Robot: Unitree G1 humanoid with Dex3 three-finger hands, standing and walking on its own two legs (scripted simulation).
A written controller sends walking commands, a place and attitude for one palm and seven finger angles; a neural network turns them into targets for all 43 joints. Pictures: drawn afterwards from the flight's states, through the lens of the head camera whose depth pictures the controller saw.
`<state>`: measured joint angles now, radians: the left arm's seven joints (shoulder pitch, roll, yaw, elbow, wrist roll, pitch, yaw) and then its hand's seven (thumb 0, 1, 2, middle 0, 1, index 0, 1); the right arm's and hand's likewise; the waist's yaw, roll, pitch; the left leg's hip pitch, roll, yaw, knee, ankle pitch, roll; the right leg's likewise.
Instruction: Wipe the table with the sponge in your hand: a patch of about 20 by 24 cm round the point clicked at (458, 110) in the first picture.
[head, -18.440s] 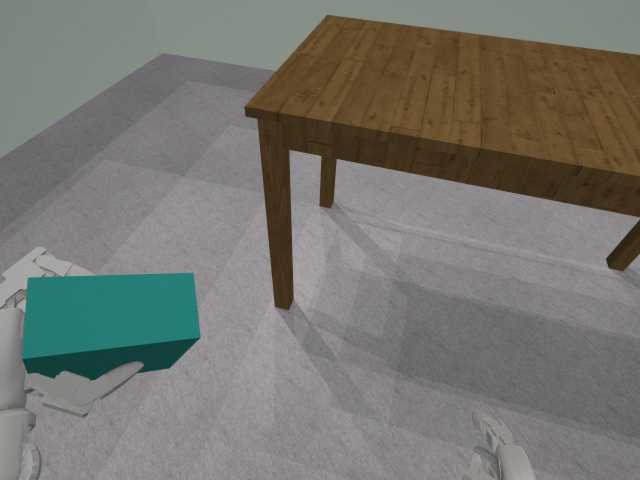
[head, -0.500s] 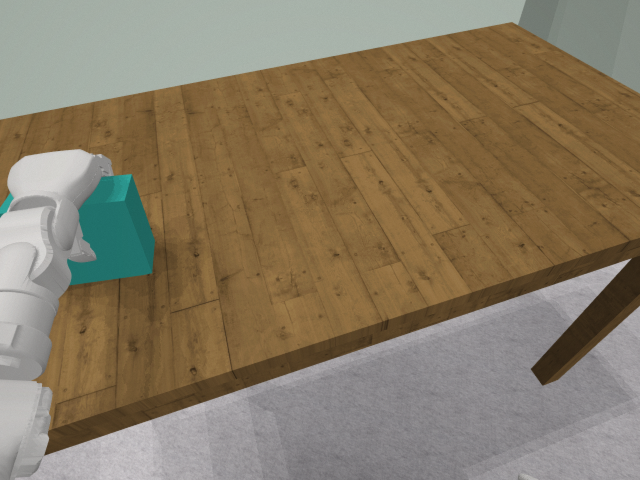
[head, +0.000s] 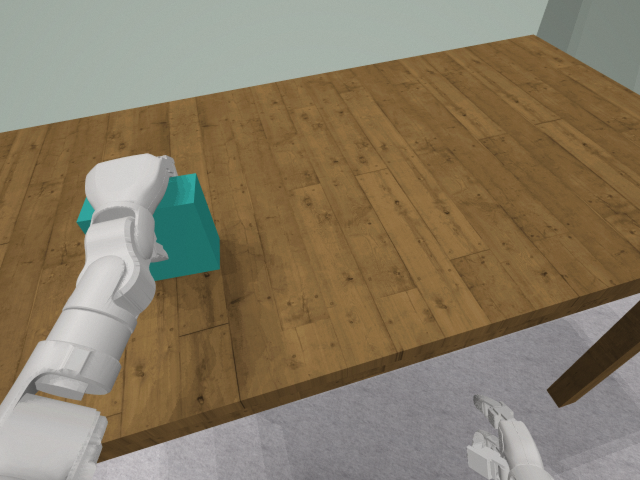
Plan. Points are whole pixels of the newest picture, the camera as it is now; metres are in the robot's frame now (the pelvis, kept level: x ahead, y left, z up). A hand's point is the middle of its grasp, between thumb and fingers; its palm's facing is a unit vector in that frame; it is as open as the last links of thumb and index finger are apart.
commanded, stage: wipe back along the middle lane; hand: left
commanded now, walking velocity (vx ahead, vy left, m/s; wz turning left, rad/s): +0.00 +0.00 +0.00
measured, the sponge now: (163, 242) +0.38 +0.27 +0.09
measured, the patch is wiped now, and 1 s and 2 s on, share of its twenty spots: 0.80 0.85 0.85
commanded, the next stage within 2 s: slide across to the third lane in 1.64 s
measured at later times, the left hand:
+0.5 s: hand (151, 226) +0.37 +0.26 +0.14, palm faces +0.05 -0.02 -1.00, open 10.2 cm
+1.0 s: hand (150, 263) +0.31 +0.23 +0.14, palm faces +0.12 -0.05 -0.99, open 10.2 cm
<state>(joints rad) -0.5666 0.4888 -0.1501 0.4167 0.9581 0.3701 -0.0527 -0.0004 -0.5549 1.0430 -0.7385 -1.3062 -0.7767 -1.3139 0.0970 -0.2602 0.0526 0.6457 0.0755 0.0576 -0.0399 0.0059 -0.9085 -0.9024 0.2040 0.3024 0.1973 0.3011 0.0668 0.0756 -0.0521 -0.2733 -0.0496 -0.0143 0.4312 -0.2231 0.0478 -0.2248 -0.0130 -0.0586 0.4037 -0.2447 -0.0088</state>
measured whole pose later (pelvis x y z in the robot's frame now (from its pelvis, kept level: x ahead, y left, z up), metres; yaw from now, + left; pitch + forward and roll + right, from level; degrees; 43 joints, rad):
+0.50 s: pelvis +0.01 -0.02 +0.00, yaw -1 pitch +3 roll +0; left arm -0.37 0.53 -0.10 0.20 0.94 0.44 -0.09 -0.01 -0.50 1.01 -0.70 -1.32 -0.74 -1.33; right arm 0.14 -0.30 0.03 0.63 0.09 0.11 -0.04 0.01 -0.91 -0.90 0.20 0.30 0.19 0.30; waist 0.05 0.09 -0.06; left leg -0.26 -0.02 -0.01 0.47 -0.27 0.03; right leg -0.22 0.02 -0.05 0.45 -0.28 -0.03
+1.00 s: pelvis +0.00 -0.01 +0.00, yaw -2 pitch +1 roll +0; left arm -0.17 0.48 -0.16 -0.07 0.95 0.53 -0.06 0.00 -0.49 1.00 -0.68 -1.33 -0.72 -1.33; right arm 0.05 -0.27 0.07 0.60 0.09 0.11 -0.02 0.01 -0.91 -0.90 0.20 0.30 0.19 0.30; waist 0.08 0.11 -0.07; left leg -0.24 -0.02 0.01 0.49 -0.27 0.03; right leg -0.21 0.01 -0.04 0.48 -0.29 -0.02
